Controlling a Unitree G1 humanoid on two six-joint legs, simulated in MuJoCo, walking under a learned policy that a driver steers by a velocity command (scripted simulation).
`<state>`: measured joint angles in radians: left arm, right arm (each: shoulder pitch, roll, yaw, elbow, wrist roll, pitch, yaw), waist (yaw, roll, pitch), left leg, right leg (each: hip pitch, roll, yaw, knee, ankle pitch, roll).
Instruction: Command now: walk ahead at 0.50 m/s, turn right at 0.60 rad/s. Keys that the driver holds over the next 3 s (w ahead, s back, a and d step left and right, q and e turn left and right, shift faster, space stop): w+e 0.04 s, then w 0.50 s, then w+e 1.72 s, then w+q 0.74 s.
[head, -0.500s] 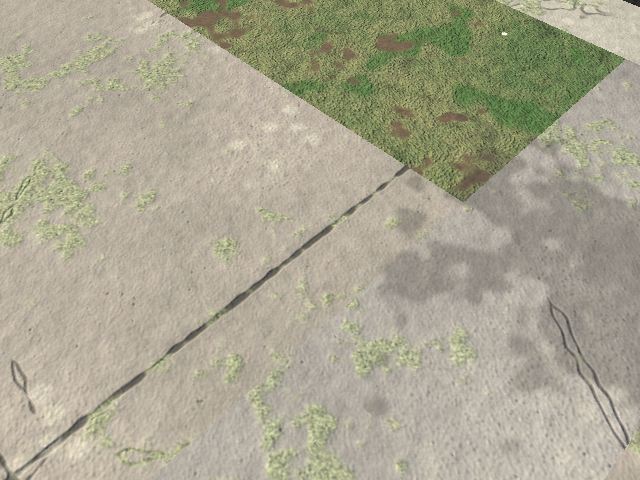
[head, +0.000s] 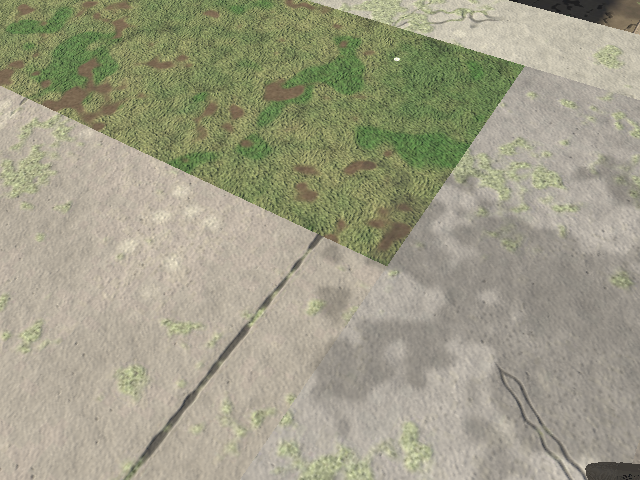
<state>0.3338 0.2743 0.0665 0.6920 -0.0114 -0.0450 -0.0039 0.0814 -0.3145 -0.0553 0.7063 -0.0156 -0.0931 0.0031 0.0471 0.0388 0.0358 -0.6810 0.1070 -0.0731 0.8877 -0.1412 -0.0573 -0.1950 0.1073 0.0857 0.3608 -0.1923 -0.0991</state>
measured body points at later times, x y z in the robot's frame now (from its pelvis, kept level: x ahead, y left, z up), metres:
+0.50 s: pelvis +0.29 +0.05 +0.00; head +0.31 +0.05 +0.45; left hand +0.49 +0.28 -0.10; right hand +0.28 -0.23 -0.12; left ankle +0.27 +0.15 -0.75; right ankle +0.37 -0.13 -0.68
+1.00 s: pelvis +0.55 -0.06 +0.00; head +0.58 -0.09 +0.45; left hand +0.70 +0.19 -0.10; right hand +0.66 -0.37 -0.09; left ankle +0.73 +0.07 -0.68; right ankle +0.52 -0.13 -0.75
